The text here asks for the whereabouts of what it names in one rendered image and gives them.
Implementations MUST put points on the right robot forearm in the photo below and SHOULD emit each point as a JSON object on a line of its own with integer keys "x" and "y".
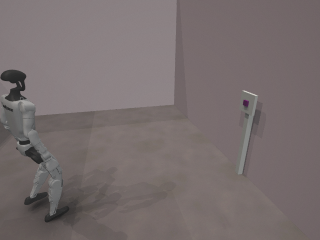
{"x": 35, "y": 141}

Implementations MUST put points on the robot head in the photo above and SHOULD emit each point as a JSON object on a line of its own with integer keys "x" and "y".
{"x": 14, "y": 76}

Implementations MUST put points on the robot right upper arm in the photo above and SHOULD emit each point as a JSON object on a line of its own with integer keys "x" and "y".
{"x": 28, "y": 110}

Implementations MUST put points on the left robot forearm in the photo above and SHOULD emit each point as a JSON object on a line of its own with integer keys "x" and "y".
{"x": 8, "y": 128}

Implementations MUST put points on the robot left foot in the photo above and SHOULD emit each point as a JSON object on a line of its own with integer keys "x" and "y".
{"x": 39, "y": 196}

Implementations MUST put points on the robot right hand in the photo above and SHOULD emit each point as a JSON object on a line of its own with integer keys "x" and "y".
{"x": 51, "y": 165}

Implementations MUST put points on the button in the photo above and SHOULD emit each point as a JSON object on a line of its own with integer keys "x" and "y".
{"x": 245, "y": 103}

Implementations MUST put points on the panel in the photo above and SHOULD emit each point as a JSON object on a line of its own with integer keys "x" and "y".
{"x": 246, "y": 130}

